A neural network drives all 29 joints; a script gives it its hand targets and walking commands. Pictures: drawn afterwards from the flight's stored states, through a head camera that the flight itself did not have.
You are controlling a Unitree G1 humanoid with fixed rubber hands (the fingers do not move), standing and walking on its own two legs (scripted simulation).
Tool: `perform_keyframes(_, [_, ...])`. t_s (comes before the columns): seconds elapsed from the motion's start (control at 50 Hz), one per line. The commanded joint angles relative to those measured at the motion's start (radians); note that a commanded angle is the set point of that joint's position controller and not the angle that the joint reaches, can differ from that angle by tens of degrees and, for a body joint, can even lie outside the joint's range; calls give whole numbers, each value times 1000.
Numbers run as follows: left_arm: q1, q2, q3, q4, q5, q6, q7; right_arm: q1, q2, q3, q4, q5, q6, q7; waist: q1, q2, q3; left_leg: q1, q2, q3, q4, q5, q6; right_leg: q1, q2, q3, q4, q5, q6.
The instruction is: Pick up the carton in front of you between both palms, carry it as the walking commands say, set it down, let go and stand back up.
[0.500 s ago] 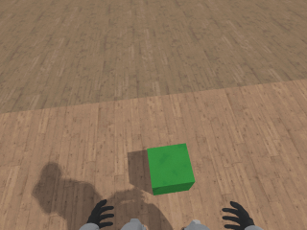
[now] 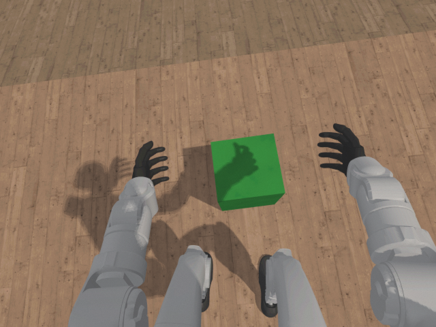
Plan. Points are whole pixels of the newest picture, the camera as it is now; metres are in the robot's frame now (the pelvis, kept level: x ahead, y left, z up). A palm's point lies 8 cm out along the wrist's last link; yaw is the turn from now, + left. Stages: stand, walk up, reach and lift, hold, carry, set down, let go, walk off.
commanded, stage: reach and lift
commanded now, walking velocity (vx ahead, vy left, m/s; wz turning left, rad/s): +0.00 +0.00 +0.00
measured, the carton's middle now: (245, 176) +0.50 -0.01 -0.54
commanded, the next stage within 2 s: none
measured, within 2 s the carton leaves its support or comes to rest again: leaves its support in 2.00 s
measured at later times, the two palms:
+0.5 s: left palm (162, 136) +0.49 +0.18 -0.15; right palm (336, 112) +0.55 -0.20 -0.15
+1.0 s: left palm (184, 170) +0.48 +0.18 -0.39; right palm (306, 158) +0.52 -0.20 -0.40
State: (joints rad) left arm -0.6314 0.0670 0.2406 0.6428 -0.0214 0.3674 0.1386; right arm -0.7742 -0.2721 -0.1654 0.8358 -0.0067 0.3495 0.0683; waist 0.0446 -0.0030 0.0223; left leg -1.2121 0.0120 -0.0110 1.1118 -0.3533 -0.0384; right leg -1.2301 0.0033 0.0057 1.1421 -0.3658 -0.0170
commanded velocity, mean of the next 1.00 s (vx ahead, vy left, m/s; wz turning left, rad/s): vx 0.00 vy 0.00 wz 0.00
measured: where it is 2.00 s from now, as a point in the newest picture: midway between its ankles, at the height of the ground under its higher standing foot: (234, 294)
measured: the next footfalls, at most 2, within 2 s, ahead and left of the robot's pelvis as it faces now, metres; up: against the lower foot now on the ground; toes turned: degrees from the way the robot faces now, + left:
none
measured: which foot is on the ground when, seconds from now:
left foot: down 0.00-1.00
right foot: down 0.00-1.00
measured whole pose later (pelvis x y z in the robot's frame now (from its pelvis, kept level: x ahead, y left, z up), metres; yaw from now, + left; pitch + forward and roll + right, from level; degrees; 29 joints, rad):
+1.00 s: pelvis -0.03 +0.01 -0.24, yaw +3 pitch +44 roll +4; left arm -1.23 0.16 0.25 0.87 -0.16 0.11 0.20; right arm -1.41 -0.50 -0.05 1.11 0.15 0.10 0.00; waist 0.05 0.03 0.17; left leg -2.20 -0.06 -0.02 1.93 -0.51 -0.07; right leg -2.23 0.04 0.07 1.97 -0.51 0.02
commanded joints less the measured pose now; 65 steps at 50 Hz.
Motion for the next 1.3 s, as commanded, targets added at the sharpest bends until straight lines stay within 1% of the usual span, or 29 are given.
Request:
perform_keyframes(0.0, [-279, 86, 44, -55, 4, -64, 28, -346, -145, -32, -22, -2, -60, -9, 9, -59, -686, 189, -67, 80, -102, 17, -17, 356, 40, -2, -150, 45, 33])
perform_keyframes(0.08, [-402, 98, 66, -21, -4, -120, 45, -498, -190, -37, 49, 6, -118, -14, 17, -70, -802, 150, -72, 88, -84, 50, -21, 345, 44, -1, -132, 89, 34])
perform_keyframes(0.18, [-530, 108, 96, 0, -4, -177, 42, -662, -232, -41, 109, 6, -178, -4, 28, -92, -918, 98, -77, 88, -76, 118, -21, 348, 48, 9, -112, 177, 31])
perform_keyframes(0.22, [-558, 108, 109, 1, 3, -192, 37, -701, -240, -47, 125, -2, -193, 3, 31, -100, -971, 91, -80, 89, -74, 160, -21, 364, 50, 12, -104, 233, 31])
perform_keyframes(0.28, [-546, 100, 131, -12, 24, -209, 25, -700, -241, -63, 123, -29, -207, 13, 32, -112, -1070, 91, -87, 92, -74, 256, -25, 422, 53, 16, -92, 371, 33])
perform_keyframes(0.34, [-506, 78, 157, -13, 52, -232, 3, -665, -218, -96, 112, -64, -224, 24, 27, -127, -1082, 31, -95, 89, -72, 337, -28, 440, 49, 30, -72, 514, 34])
perform_keyframes(0.4, [-478, 50, 185, -1, 83, -264, -17, -627, -178, -132, 108, -95, -247, 31, 17, -126, -1026, -66, -96, 80, -50, 375, -31, 374, 42, 45, -41, 588, 34])
perform_keyframes(0.44, [-469, 36, 199, 9, 100, -281, -26, -609, -156, -152, 113, -110, -260, 30, 11, -117, -995, -128, -93, 75, -17, 385, -35, 300, 39, 52, -7, 605, 34])
perform_keyframes(0.52, [-452, 26, 211, 40, 119, -301, -30, -572, -135, -168, 133, -121, -277, 17, 5, -94, -963, -233, -92, 74, 87, 367, -46, 135, 39, 50, 93, 564, 36])
perform_keyframes(0.58, [-458, 36, 199, 57, 108, -310, -24, -562, -145, -157, 141, -105, -287, -1, -2, -78, -971, -290, -94, 75, 190, 345, -55, 9, 44, 42, 188, 506, 37])
perform_keyframes(0.66, [-504, 68, 148, 51, 50, -319, -2, -605, -200, -107, 112, -45, -303, -26, -12, -73, -1064, -310, -99, 73, 337, 365, -58, -93, 49, 28, 327, 475, 40])
perform_keyframes(0.7, [-536, 90, 109, 38, 6, -319, 15, -640, -237, -67, 87, -1, -308, -37, -16, -77, -1141, -289, -100, 70, 412, 379, -57, -120, 49, 16, 400, 459, 43])
perform_keyframes(0.74, [-572, 115, 74, 28, -36, -315, 31, -682, -271, -24, 66, 46, -307, -46, -14, -82, -1196, -268, -98, 73, 479, 367, -56, -149, 47, 4, 464, 416, 45])
perform_keyframes(0.8, [-638, 144, 37, 28, -83, -298, 48, -757, -302, 32, 63, 103, -296, -55, -5, -97, -1211, -290, -94, 87, 557, 284, -54, -192, 41, -11, 537, 313, 48])
perform_keyframes(0.82, [-663, 151, 29, 35, -96, -292, 53, -784, -310, 47, 72, 117, -291, -57, -2, -104, -1199, -310, -92, 91, 578, 244, -54, -207, 38, -14, 557, 272, 48])
perform_keyframes(0.84, [-695, 164, 22, 43, -110, -287, 58, -806, -318, 58, 81, 131, -288, -60, -6, -108, -1188, -291, -87, 88, 598, 200, -49, -256, 34, -23, 572, 199, 50])
perform_keyframes(0.86, [-721, 160, 14, 67, -119, -279, 60, -836, -323, 73, 109, 142, -282, -61, 3, -102, -1141, -332, -84, 94, 619, 164, -51, -277, 28, -18, 588, 164, 46])
perform_keyframes(0.94, [-827, 200, 8, 111, -146, -269, 68, -939, -356, 109, 168, 165, -270, -70, 3, -122, -1102, -392, -71, 109, 694, 57, -46, -280, 10, -14, 655, 67, 42])
perform_keyframes(1.02, [-900, 224, 10, 209, -156, -275, 67, -998, -363, 135, 268, 176, -271, -77, 6, -111, -984, -447, -59, 111, 760, -20, -42, -351, -6, 3, 706, -27, 34])
perform_keyframes(1.1, [-953, 242, 5, 297, -165, -299, 57, -1041, -360, 162, 340, 187, -289, -81, 6, -97, -889, -491, -53, 106, 823, -20, -41, -405, -16, 25, 760, -29, 30])
perform_keyframes(1.14, [-977, 251, -2, 320, -172, -316, 53, -1065, -360, 177, 347, 196, -302, -85, 7, -95, -878, -500, -52, 104, 854, 7, -40, -404, -18, 35, 789, 2, 30])
perform_keyframes(1.18, [-996, 264, -12, 325, -183, -333, 52, -1090, -364, 193, 329, 208, -314, -92, 5, -98, -902, -492, -53, 103, 882, 42, -38, -387, -17, 39, 817, 44, 32])
perform_keyframes(1.22, [-1008, 267, -35, 329, -199, -348, 52, -1104, -368, 190, 306, 225, -326, -101, -9, -76, -911, -466, -55, 100, 907, 84, -33, -398, -11, 37, 837, 83, 31])
perform_keyframes(1.24, [-1008, 261, -52, 338, -212, -353, 51, -1102, -370, 192, 301, 235, -331, -104, -22, -68, -921, -463, -57, 100, 920, 108, -34, -384, -9, 38, 848, 112, 30])
perform_keyframes(1.28, [-1011, 251, -78, 348, -234, -355, 44, -1088, -371, 193, 297, 239, -336, -110, -41, -65, -921, -502, -63, 102, 933, 120, -38, -349, -8, 41, 862, 151, 27])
